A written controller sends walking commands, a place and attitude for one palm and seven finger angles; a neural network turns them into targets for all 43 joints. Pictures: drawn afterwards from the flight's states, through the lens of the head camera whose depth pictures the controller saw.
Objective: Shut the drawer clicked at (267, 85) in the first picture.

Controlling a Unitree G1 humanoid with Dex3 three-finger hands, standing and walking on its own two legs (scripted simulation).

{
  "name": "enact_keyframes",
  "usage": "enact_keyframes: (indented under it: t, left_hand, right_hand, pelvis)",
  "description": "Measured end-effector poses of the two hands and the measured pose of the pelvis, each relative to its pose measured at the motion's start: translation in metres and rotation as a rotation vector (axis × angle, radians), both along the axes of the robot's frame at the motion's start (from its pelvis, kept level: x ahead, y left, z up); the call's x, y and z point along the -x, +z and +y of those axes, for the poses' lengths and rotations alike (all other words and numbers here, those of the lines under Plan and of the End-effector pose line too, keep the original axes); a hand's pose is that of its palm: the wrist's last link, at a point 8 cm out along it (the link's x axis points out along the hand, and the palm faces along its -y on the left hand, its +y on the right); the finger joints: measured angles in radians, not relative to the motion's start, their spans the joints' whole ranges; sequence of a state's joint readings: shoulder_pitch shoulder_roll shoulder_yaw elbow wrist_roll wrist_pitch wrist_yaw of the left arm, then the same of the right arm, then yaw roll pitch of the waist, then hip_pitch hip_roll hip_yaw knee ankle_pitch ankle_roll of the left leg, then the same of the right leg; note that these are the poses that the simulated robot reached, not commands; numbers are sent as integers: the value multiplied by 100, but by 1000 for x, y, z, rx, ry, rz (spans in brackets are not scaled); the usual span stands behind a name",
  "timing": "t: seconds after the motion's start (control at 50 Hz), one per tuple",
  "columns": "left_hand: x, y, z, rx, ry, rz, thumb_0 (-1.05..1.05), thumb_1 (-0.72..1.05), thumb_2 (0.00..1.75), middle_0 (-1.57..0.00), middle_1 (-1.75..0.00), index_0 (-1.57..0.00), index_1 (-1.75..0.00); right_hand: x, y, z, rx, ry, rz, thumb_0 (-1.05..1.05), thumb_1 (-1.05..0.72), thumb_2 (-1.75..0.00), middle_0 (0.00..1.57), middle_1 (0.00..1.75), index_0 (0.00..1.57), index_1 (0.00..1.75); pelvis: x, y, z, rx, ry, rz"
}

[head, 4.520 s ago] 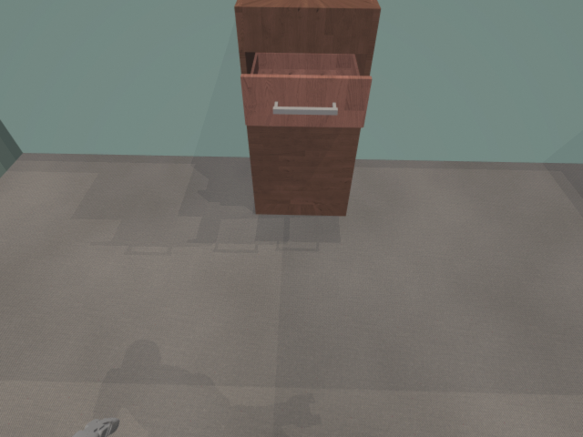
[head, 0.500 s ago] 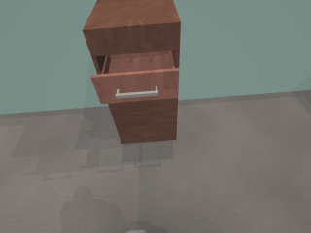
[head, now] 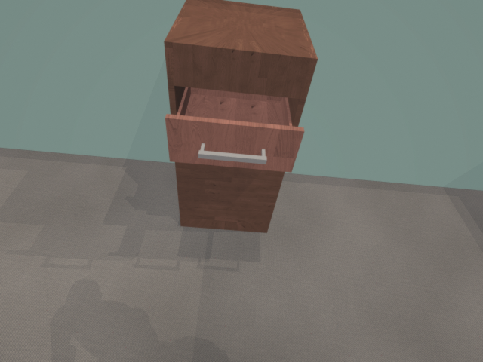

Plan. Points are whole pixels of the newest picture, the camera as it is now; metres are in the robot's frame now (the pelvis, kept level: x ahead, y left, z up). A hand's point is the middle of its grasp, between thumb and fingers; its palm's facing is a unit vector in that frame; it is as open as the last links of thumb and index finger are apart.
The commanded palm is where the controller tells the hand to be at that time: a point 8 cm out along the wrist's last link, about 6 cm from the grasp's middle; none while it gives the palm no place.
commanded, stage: take the last steps up to it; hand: left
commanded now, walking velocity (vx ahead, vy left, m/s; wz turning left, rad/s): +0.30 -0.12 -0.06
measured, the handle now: (233, 153) +0.68 +0.07 -0.09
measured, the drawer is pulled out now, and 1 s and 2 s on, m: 0.17 0.17 0.17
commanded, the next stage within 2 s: come to a stop and stand still in 0.62 s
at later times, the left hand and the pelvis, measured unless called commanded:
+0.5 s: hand (206, 306) +0.27 +0.08 -0.17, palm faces -0.04 -0.98 -0.21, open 7.4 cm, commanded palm none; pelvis +0.16 -0.09 -0.02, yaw -1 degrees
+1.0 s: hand (224, 340) +0.21 +0.04 -0.18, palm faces +0.08 -0.99 -0.11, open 7.4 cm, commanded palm none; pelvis +0.25 -0.10 +0.00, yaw -1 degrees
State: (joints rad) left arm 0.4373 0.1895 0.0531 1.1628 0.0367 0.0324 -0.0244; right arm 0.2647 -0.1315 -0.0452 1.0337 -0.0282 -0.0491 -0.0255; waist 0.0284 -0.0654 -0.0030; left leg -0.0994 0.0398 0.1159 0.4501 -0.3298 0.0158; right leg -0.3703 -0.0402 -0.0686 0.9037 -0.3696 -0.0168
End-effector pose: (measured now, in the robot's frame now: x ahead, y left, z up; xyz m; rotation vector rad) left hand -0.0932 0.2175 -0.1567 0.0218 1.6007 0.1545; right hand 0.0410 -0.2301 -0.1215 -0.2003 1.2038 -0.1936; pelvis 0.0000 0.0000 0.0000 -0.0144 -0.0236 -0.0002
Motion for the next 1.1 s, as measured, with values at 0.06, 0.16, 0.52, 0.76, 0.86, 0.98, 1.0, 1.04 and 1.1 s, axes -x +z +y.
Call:
enact_keyframes:
  t: [0.06, 0.16, 0.52, 0.76, 0.86, 0.98, 1.0, 1.04, 1.1]
  left_hand:
    - [-38, 2, 7, -4, -18, -57, 1, 91, 90, -19, -30, -20, -30]
    - [-120, 3, 9, -30, -68, -175, 1, 91, 90, -19, -30, -19, -30]
    - [-356, 15, -89, -101, -188, -443, 0, 91, 90, -19, -30, -20, -30]
    - [-325, 10, -109, -78, -62, -297, -1, 92, 90, -20, -30, -20, -30]
    - [-302, -3, -120, -29, -13, -177, 0, 91, 90, -20, -30, -20, -30]
    - [-297, 2, -129, -6, -9, -103, 0, 91, 90, -20, -30, -20, -30]
    - [-298, 3, -128, -8, -13, -102, 0, 91, 90, -20, -30, -20, -30]
    - [-302, 5, -124, -19, -22, -106, 0, 91, 90, -20, -30, -20, -30]
    - [-310, 8, -114, -49, -42, -125, 0, 91, 90, -20, -30, -20, -30]
  right_hand:
    - [19, 1, 0, 4, -29, 71, 0, -94, -89, 20, 30, 20, 30]
    - [55, -3, 3, -24, -93, 222, 0, -93, -89, 20, 30, 20, 30]
    - [-43, -41, -76, -130, -174, 317, 1, -91, -89, 20, 30, 20, 30]
    - [-237, -14, -114, -56, -4, 0, 1, -94, -89, 20, 30, 19, 30]
    - [-274, -13, -100, -44, 37, -22, 1, -93, -90, 20, 30, 19, 30]
    - [-288, -10, -85, -56, 32, -12, 0, -94, -89, 20, 30, 20, 30]
    - [-289, -12, -83, -60, 29, -9, -1, -94, -89, 20, 30, 20, 30]
    - [-287, -14, -82, -66, 21, -2, -1, -94, -89, 20, 30, 20, 30]
    - [-278, -18, -85, -70, 3, 11, -1, -94, -89, 20, 30, 20, 30]
  pelvis:
    - [-13, 4, 1, 4, -2, -3]
    - [-38, 4, -7, -3, -18, -2]
    - [-161, -14, -95, -11, -19, -14]
    - [-219, -2, -113, 19, 3, 6]
    - [-240, -5, -109, 26, -2, -3]
    - [-251, 1, -103, -10, -21, -10]
    - [-251, 1, -102, -12, -22, -9]
    - [-249, 1, -101, -16, -26, -8]
    - [-245, 0, -100, -22, -32, -6]
